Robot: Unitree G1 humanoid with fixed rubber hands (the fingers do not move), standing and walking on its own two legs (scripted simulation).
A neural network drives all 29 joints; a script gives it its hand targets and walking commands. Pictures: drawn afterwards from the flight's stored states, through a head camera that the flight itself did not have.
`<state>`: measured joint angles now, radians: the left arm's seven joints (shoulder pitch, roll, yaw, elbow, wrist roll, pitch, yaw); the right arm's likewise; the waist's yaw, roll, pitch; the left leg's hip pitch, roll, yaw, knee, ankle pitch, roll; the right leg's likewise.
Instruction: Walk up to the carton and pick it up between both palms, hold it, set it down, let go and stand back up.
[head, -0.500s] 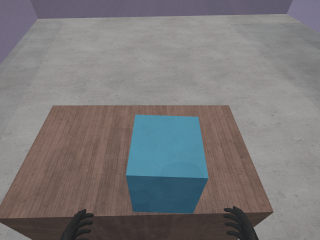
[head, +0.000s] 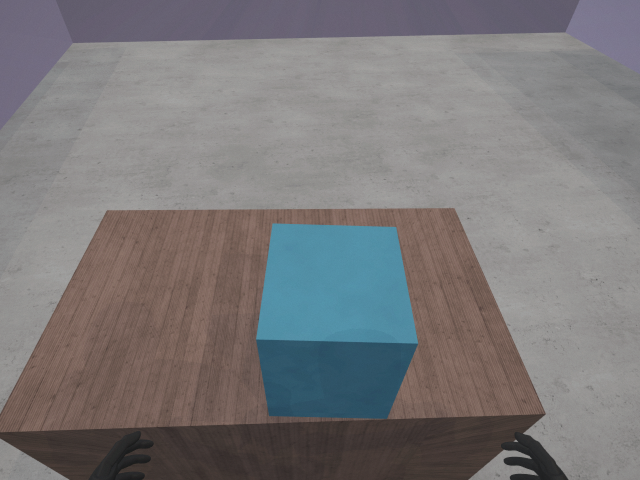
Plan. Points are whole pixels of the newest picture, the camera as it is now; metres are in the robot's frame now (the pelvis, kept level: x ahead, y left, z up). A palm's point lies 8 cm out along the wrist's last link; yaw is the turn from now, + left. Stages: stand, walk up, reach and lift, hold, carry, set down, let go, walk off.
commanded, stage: stand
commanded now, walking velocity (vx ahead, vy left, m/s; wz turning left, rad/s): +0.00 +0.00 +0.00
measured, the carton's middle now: (331, 323) +0.38 -0.02 -0.07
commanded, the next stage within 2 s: none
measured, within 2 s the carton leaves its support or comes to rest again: neither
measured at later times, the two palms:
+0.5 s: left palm out of the picture +0.08 +0.31 -0.10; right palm out of the picture +0.12 -0.29 -0.08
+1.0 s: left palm out of the picture +0.09 +0.31 -0.10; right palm out of the picture +0.12 -0.29 -0.09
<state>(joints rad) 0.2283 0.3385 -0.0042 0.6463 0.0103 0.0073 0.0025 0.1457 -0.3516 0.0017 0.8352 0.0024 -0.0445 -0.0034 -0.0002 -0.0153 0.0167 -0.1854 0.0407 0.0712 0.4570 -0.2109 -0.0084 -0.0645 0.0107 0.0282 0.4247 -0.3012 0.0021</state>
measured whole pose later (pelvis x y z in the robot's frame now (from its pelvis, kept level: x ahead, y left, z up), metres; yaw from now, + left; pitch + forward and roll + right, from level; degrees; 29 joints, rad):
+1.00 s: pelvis +0.00 +0.00 +0.00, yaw +0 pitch -3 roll -1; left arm 0.22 0.40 0.00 0.88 0.02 -0.01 0.00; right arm 0.15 -0.37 0.00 0.89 0.00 -0.02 0.00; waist 0.00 0.00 0.03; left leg -0.20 0.04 0.07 0.44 -0.20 0.01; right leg -0.07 0.01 0.03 0.39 -0.28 0.01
